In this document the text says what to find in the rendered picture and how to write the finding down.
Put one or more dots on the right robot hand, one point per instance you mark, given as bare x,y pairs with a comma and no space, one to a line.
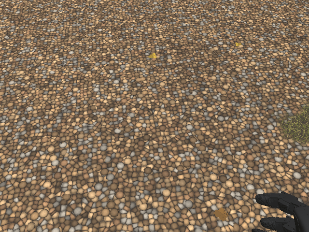
288,204

